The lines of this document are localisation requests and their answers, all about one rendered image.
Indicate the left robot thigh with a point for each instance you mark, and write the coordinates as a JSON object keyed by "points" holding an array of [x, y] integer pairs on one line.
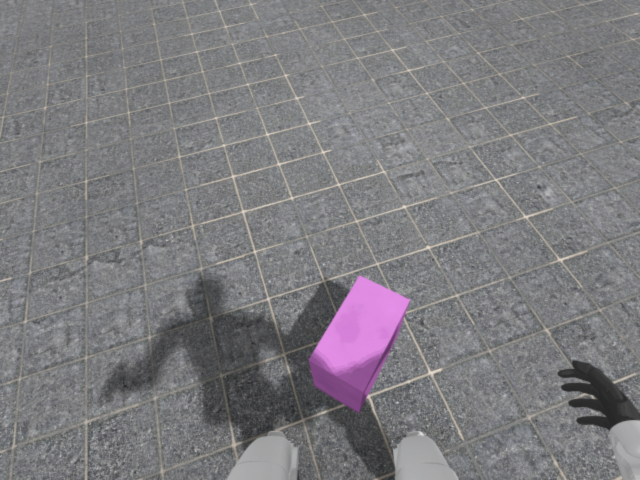
{"points": [[267, 458]]}

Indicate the robot left shin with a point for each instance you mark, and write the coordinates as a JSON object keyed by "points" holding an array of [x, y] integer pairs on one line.
{"points": [[276, 433]]}

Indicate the carton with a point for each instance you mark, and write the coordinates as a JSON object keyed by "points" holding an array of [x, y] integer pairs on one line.
{"points": [[352, 351]]}

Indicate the robot right hand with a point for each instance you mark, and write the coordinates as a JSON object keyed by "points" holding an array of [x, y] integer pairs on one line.
{"points": [[610, 401]]}

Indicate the right robot forearm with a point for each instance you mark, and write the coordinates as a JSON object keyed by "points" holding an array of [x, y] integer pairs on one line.
{"points": [[625, 441]]}

